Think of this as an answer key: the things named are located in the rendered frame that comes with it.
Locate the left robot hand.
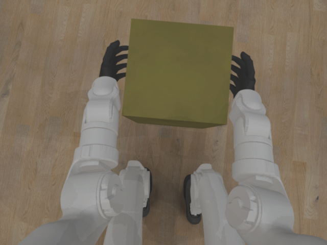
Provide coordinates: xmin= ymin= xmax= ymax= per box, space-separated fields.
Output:
xmin=99 ymin=40 xmax=129 ymax=81

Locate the robot right upper arm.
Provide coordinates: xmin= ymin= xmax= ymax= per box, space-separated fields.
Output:
xmin=225 ymin=184 xmax=327 ymax=245

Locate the right robot hand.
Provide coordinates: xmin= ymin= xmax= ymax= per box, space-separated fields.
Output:
xmin=229 ymin=52 xmax=255 ymax=99

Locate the left robot thigh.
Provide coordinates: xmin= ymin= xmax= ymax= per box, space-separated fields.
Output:
xmin=103 ymin=166 xmax=150 ymax=245

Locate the left robot forearm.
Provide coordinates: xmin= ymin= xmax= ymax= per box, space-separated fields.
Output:
xmin=60 ymin=76 xmax=121 ymax=209

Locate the carton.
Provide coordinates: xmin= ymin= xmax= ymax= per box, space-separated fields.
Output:
xmin=122 ymin=18 xmax=234 ymax=129

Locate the right robot forearm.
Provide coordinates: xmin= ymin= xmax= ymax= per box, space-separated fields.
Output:
xmin=229 ymin=89 xmax=289 ymax=200

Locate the robot left shin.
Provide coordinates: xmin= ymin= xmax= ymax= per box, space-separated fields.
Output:
xmin=119 ymin=160 xmax=148 ymax=207

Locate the robot left upper arm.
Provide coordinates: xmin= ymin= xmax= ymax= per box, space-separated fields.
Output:
xmin=18 ymin=170 xmax=125 ymax=245

